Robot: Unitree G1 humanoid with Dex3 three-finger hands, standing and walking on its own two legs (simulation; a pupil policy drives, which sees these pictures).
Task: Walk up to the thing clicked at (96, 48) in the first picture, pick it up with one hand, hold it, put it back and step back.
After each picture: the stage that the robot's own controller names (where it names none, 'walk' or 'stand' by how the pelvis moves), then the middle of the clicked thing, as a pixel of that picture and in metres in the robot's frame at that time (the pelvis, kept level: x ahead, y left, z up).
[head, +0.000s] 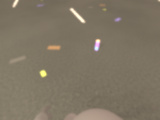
stand; (97, 45) +1.58 -0.16 -0.65
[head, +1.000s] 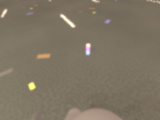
walk; (88, 49) +1.45 +0.14 -0.63
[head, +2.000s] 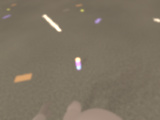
walk; (78, 64) +0.92 +0.25 -0.65
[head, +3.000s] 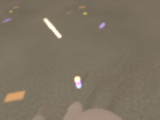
walk; (78, 82) +0.56 +0.22 -0.65
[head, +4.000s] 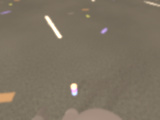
stand; (74, 89) +0.46 +0.19 -0.63
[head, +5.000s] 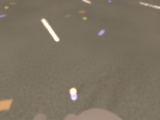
stand; (73, 94) +0.42 +0.18 -0.65
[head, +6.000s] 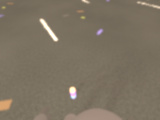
stand; (73, 93) +0.43 +0.19 -0.66
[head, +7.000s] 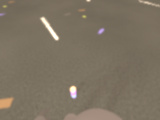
stand; (73, 92) +0.43 +0.19 -0.66
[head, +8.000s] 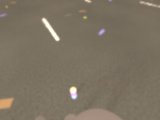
stand; (73, 93) +0.43 +0.19 -0.66
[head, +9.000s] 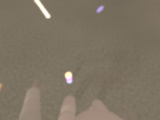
go down; (69, 78) +0.46 +0.20 -0.57
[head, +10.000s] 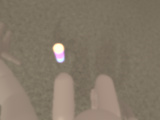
go down; (59, 54) +0.50 +0.24 -0.25
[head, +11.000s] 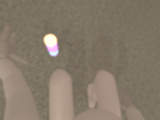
close in; (52, 47) +0.50 +0.25 -0.21
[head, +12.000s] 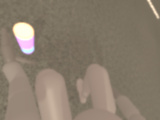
close; (26, 41) +0.48 +0.29 -0.16
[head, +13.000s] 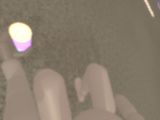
lift; (22, 41) +0.47 +0.29 -0.16
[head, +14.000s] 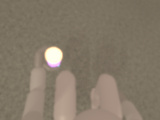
lift; (54, 60) +0.36 +0.25 -0.04
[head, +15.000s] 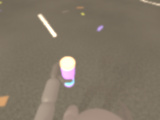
hold; (68, 74) +0.31 +0.14 +0.08
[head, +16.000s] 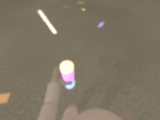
hold; (68, 76) +0.30 +0.15 +0.03
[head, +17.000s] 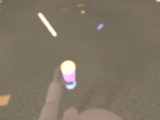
hold; (69, 77) +0.30 +0.14 +0.03
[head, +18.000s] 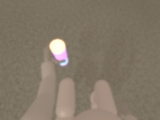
crouch; (61, 55) +0.43 +0.18 -0.04
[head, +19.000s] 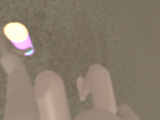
lower; (23, 43) +0.46 +0.29 -0.18
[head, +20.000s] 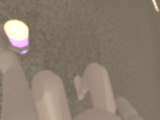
lower; (19, 40) +0.46 +0.29 -0.17
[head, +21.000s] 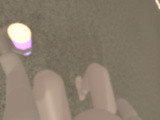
lower; (23, 43) +0.46 +0.29 -0.17
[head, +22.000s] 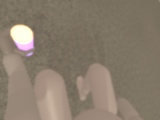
lower; (25, 44) +0.45 +0.28 -0.16
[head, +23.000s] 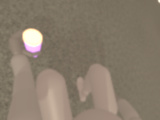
loosen; (33, 46) +0.45 +0.25 -0.16
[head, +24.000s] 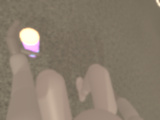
withdraw; (31, 45) +0.46 +0.26 -0.17
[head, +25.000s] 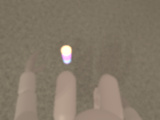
walk; (66, 55) +0.48 +0.20 -0.24
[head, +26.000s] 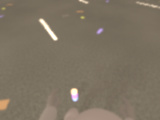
stand; (74, 95) +0.41 +0.16 -0.59
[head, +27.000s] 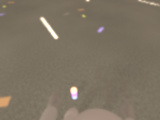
stand; (74, 93) +0.42 +0.17 -0.60
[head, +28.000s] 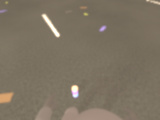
stand; (75, 91) +0.42 +0.16 -0.61
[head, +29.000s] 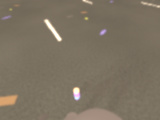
walk; (76, 94) +0.43 +0.16 -0.65
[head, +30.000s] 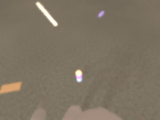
walk; (79, 76) +0.55 +0.15 -0.63
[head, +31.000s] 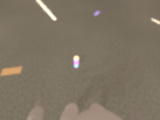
walk; (76, 62) +0.82 +0.19 -0.64
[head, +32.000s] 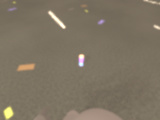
stand; (81, 60) +1.03 +0.17 -0.64
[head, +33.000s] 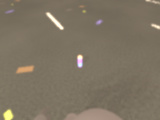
stand; (79, 61) +1.02 +0.19 -0.66
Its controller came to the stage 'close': yes
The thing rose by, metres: 0.68
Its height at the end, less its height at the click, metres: +0.00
